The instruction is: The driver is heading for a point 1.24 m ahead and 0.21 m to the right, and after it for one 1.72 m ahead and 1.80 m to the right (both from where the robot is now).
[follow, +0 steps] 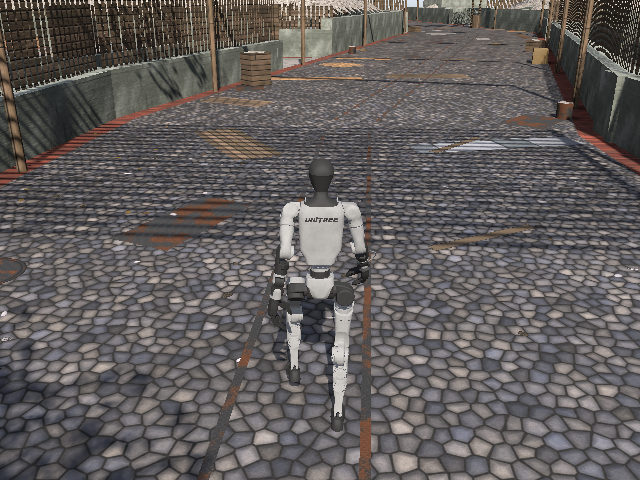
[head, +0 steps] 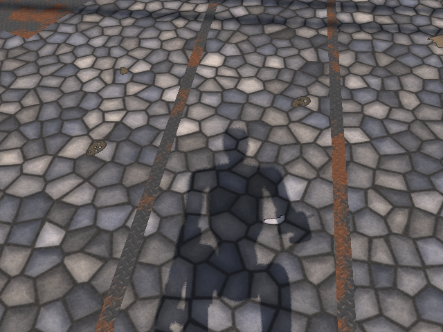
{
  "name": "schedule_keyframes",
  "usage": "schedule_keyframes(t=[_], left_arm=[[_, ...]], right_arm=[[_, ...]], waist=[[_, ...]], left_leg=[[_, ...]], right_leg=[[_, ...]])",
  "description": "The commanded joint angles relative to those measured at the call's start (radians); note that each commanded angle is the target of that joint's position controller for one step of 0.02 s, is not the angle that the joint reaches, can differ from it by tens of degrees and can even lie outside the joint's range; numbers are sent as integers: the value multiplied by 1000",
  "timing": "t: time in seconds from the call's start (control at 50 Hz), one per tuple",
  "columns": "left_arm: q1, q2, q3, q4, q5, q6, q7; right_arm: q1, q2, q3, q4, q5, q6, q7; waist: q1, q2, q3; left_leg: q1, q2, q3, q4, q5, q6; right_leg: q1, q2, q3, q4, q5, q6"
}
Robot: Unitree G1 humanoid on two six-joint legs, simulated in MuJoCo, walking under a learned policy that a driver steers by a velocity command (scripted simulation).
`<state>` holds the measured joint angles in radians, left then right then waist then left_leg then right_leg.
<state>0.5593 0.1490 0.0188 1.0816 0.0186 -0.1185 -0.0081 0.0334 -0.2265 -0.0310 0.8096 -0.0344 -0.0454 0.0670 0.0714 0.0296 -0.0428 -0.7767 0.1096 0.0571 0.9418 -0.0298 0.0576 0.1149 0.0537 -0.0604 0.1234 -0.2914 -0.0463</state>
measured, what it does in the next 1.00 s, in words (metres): walks ahead, turning right: left foot, then right foot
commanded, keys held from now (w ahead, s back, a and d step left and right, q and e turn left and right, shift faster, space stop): w+shift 0.30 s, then w+e+shift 0.64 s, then w+shift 0.06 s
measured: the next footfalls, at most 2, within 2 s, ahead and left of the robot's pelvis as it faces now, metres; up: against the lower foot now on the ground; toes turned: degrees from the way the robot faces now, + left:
left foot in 0.16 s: +0.34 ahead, +0.10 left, +0.00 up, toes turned +4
right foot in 0.64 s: +0.77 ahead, -0.01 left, +0.00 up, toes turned -15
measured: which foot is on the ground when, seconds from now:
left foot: up 0.00-0.14, down 0.16-0.64, up 0.66-1.00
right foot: down 0.00-0.18, up 0.20-0.62, down 0.64-1.00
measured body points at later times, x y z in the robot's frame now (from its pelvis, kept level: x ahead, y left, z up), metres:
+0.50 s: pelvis +0.44 +0.05 -0.01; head +0.46 +0.05 +0.44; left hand +0.64 +0.26 -0.11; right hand +0.33 -0.19 -0.14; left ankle +0.30 +0.10 -0.74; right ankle +0.65 -0.09 -0.66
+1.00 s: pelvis +0.91 -0.02 -0.01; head +0.95 -0.04 +0.44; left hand +0.98 +0.26 -0.13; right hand +1.09 -0.31 -0.05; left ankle +1.19 +0.05 -0.69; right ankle +0.73 +0.00 -0.74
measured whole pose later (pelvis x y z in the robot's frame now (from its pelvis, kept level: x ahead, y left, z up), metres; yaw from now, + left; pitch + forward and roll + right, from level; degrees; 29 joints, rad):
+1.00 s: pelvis +0.91 -0.02 -0.01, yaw -29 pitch +3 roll +1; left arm 0.48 0.30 0.08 0.91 -0.01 -0.09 -0.01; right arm -0.08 -0.24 0.04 0.60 -0.04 -0.08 0.02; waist 0.14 0.00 0.03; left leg -0.69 0.10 -0.06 0.59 0.05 -0.02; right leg 0.09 0.16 0.24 0.26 -0.36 -0.16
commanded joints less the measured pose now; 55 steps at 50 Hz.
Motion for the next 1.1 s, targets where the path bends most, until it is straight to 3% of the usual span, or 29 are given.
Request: schedule_keyframes(t=[0.02, 0.06, 0.1, 0.14, 0.16, 0.18, 0.2, 0.22, 0.26, 0.3, 0.36, 0.42, 0.46, 0.54, 0.58, 0.62, 0.64, 0.66, 0.68, 0.7, 0.72, 0.76, 0.82, 0.9, 0.98, 1.02, 1.06, 1.08, 1.1], left_arm=[[-3, 151, 23, -44, -8, -23, 12], [-6, 167, 24, -39, -9, -22, 11], [-5, 202, 29, -35, 0, -17, 14], [-25, 264, 49, -31, 21, 9, 29], [-71, 271, 54, -46, 22, 19, 31], [-32, 146, 30, -82, 4, 18, 12], [17, 76, 18, -114, -32, -9, -10], [-102, 158, 37, -146, -31, -14, -3], [-216, 151, 33, -173, -16, -14, -5], [-190, 95, 21, -181, 19, 18, -25], [-285, 87, 13, -221, 13, 57, -42], [-445, 101, 4, -281, -4, 59, -48], [-529, 100, -3, -311, -10, 51, -56], [-579, 121, -11, -326, -6, 42, -60], [-475, 174, 4, -298, 0, 49, -54], [-124, 262, 46, -203, -3, 58, -44], [66, 299, 76, -158, -8, 64, -29], [-3, 321, 95, -145, -25, 83, -14], [-93, 415, 112, -181, 8, 90, -16], [-121, 344, 107, -203, 10, 90, -10], [-148, 265, 91, -194, 9, 87, -2], [-199, 242, 80, -200, 5, 64, 9], [-211, 255, 72, -216, -18, 24, 8], [-128, 287, 89, -221, -22, 16, -3], [-72, 301, 98, -216, -28, 23, -2], [-72, 325, 99, -212, -21, 17, 7], [-161, 368, 105, -227, 2, 11, 3], [-189, 268, 80, -257, 13, 3, 5], [2, 134, 43, -290, -55, 3, -4]], right_arm=[[-199, -25, 8, -113, 10, -8, 2], [-207, -34, 8, -124, 10, -10, -4], [-148, -61, -2, -113, 8, -14, -21], [160, -130, -33, -28, 12, -20, -44], [384, -174, -56, 44, 7, -23, -59], [504, -267, -83, 71, -25, -28, -72], [479, -288, -92, 80, -22, -28, -54], [371, -236, -87, 84, -10, -31, -42], [282, -104, -57, 95, -6, -52, -39], [273, -49, -33, 127, 2, -65, -47], [321, -68, -32, 151, 18, -91, -51], [369, -65, -24, 154, 18, -106, -43], [414, -55, -11, 164, 28, -114, -48], [483, -119, -5, 175, 29, -113, -88], [464, -187, -21, 159, 17, -89, -125], [370, -233, -41, 123, -7, -53, -140], [286, -255, -55, 104, -8, -41, -133], [216, -132, -31, 50, -22, -66, -102], [301, -74, -10, -62, 31, -85, -88], [244, -103, 4, -81, 16, -107, -82], [206, -129, 1, -83, 9, -118, -72], [177, -108, 8, -93, -33, -90, -67], [114, -89, 24, -141, -53, -35, -55], [-111, -70, 46, -239, -15, -36, -40], [-155, -93, 44, -273, 0, -42, -46], [-51, -146, 20, -245, -5, -49, -58], [292, -233, -25, -155, 5, -54, -87], [505, -296, -49, -116, -17, -54, -106], [458, -376, -70, -94, -36, -53, -90]], waist=[[-19, -81, 234], [-32, -89, 217], [-75, -146, 134], [-221, -198, -42], [-328, -168, -137], [-292, 10, -255], [-196, 222, -344], [-174, 129, -181], [-118, -62, 5], [-34, -18, 51], [-25, -10, 156], [-63, 0, 217], [-84, -13, 219], [-81, 28, 163], [-9, 88, 66], [166, 117, -94], [274, 85, -129], [167, -186, -59], [29, -299, -196], [51, -95, -165], [5, 50, -19], [-87, 114, 89], [-119, 79, 147], [-19, -19, 157], [32, -82, 91], [-15, -98, 4], [-220, -109, -162], [-293, -17, -280], [-124, 419, -414]], left_leg=[[5, -24, 54, -205, 64, 17], [79, -57, 84, -290, 36, 57], [237, -139, 122, -316, -48, 95], [551, -203, 102, -319, -169, 130], [818, -164, 57, -369, -183, 147], [1117, 89, -268, -396, -580, 183], [1215, 275, -875, -656, -878, 243], [1105, 227, -848, -736, -829, 217], [795, 172, -539, -738, -505, 185], [607, 101, -383, -780, -439, 145], [540, 76, -218, -862, -327, 102], [509, 0, -1, -905, 0, 29], [542, -25, 96, -908, 270, -9], [810, 30, 173, -835, 871, -57], [928, 68, 190, -624, 1180, -80], [871, 102, 167, -155, 1259, -72], [721, 54, 169, 250, 973, -55], [325, -134, 110, 596, -253, -41], [-54, -189, -80, 841, -479, -88], [-148, -130, -175, 752, -395, -54], [-114, -79, -178, 605, -319, -35], [17, -28, -167, 454, -316, -60], [133, 22, -106, 230, -291, -115], [253, -24, -40, -175, 51, -118], [322, -84, -30, -394, 145, -71], [471, -131, -27, -442, 82, -40], [806, -95, -45, -425, -51, -2], [1029, 74, -234, -377, -368, 20], [1244, 350, -877, -602, -516, 171]], right_leg=[[-123, -255, 113, -202, 291, -142], [-35, -262, 52, -162, 538, -132], [38, -279, 9, 10, 1057, -114], [34, -298, -8, 399, 1291, -93], [-114, -257, -21, 698, 1125, -81], [-449, -148, -5, 1086, 530, -78], [-739, 17, 131, 1340, -136, -71], [-857, -52, 179, 1384, -40, -103], [-808, -140, 146, 1283, 84, -102], [-714, -180, 151, 1197, 87, -78], [-820, -191, 145, 1137, 152, -51], [-820, -148, 69, 906, 341, -54], [-764, -108, -29, 750, 439, -67], [-670, -14, -146, 535, 505, -114], [-558, 59, -171, 507, 403, -132], [-237, 86, -122, 506, 283, -185], [-57, 26, -14, 420, 215, -245], [107, -83, 172, 508, 254, -261], [336, -276, 715, 356, 126, -507], [297, -323, 874, 156, -129, -491], [103, -299, 802, 82, -174, -420], [-180, -205, 641, 68, 6, -346], [-447, -99, 495, 26, 107, -315], [-476, -25, 417, 34, 408, -238], [-242, -68, 418, 111, 648, -180], [-133, -96, 415, 257, 907, -138], [-196, -77, 376, 644, 916, -105], [-369, -30, 316, 986, 589, -101], [-682, 114, 213, 1301, -146, -41]])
